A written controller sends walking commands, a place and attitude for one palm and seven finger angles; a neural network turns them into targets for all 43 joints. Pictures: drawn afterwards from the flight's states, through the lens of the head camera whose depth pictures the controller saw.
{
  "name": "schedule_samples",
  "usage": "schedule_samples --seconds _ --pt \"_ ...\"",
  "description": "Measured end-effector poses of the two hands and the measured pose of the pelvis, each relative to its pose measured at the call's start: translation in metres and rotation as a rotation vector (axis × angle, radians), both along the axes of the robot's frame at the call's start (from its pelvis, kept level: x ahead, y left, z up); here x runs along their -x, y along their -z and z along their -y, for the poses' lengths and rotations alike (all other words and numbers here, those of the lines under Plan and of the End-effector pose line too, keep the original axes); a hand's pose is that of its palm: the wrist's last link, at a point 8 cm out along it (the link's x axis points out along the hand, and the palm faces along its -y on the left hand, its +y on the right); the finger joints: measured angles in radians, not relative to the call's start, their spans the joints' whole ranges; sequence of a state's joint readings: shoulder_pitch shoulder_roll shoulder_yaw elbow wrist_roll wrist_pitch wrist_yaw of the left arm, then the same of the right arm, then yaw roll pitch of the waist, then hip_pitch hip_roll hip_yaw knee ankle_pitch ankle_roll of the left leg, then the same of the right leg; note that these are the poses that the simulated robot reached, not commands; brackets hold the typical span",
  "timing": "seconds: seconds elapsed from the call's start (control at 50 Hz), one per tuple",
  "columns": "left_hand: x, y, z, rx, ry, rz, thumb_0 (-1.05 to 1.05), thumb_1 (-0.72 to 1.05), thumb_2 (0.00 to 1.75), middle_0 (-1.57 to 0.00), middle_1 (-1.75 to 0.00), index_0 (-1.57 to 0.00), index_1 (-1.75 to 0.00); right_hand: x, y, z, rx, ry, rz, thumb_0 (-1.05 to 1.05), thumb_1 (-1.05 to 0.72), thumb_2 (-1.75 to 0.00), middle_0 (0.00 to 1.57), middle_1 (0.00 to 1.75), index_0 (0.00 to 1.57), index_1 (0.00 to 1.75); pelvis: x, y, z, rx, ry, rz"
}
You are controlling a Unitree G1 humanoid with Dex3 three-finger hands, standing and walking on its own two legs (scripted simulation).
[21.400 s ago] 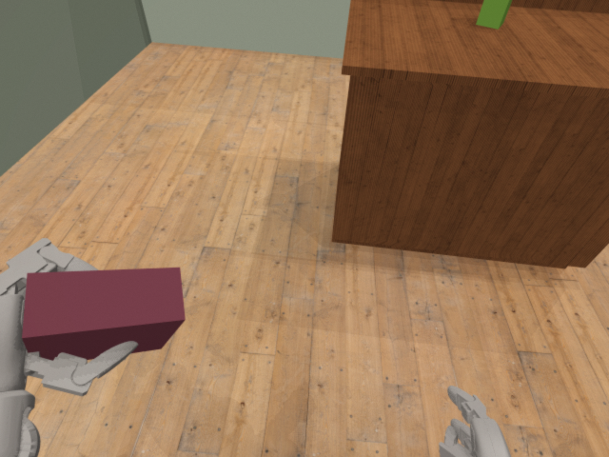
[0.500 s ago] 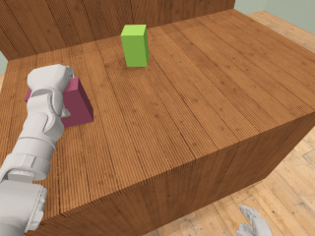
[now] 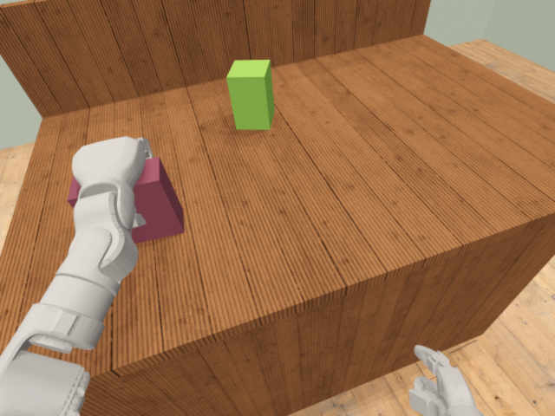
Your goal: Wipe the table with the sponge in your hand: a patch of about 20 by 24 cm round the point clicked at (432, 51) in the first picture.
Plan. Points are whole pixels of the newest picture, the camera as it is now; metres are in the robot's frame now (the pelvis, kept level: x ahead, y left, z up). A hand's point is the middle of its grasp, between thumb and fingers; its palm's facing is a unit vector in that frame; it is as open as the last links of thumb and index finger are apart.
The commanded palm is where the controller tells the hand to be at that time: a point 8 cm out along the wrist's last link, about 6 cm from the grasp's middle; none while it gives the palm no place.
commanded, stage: wipe back along the middle lane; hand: left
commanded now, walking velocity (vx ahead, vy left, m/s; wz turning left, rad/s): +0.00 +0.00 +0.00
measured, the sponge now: (137, 213) +0.37 +0.27 +0.10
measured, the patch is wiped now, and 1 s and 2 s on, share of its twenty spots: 0.40 0.60 0.60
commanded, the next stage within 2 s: slide across to the third lane in 1.24 s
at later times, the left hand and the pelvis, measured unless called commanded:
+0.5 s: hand (134, 210) +0.34 +0.24 +0.15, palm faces +0.10 -0.01 -0.99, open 9.7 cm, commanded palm +0.29 +0.22 +0.17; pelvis -0.01 -0.02 +0.00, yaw -1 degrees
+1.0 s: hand (137, 241) +0.28 +0.21 +0.15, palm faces +0.21 -0.09 -0.97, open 9.7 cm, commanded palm +0.23 +0.20 +0.17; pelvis -0.01 -0.02 -0.01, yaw -2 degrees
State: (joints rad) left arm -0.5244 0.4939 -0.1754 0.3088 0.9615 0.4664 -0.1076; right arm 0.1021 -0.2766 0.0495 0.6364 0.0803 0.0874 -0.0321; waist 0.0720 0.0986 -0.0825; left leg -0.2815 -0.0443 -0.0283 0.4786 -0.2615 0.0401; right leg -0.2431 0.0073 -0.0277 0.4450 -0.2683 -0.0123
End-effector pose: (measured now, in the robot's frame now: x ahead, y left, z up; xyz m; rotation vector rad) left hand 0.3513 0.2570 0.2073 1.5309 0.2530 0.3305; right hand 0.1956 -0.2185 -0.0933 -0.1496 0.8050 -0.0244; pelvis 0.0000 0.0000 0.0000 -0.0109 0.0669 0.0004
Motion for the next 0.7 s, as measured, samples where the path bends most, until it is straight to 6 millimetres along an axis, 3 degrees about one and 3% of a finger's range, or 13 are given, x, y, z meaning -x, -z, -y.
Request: schedule_samples --seconds 0.42,0.7 --pt "0.033 0.002 0.022 -0.001 -0.027 0.032 0.02 -0.46 1.10 -0.72 -1.43 -0.72 -1.47 -0.003 -0.004 0.013 -0.023 0.005 0.046 0.01 -0.90 -0.90 0.20 0.29 0.20 0.30 0.007 0.002 0.014 -0.008 0.008 0.031" --pt "0.067 0.004 0.037 0.037 -0.013 0.099 0.03 -0.44 1.09 -0.69 -1.45 -0.71 -1.47 -0.024 -0.014 0.010 -0.057 -0.020 0.111 0.01 -0.90 -0.90 0.20 0.29 0.20 0.30 0.005 0.004 0.017 -0.011 0.021 0.044"
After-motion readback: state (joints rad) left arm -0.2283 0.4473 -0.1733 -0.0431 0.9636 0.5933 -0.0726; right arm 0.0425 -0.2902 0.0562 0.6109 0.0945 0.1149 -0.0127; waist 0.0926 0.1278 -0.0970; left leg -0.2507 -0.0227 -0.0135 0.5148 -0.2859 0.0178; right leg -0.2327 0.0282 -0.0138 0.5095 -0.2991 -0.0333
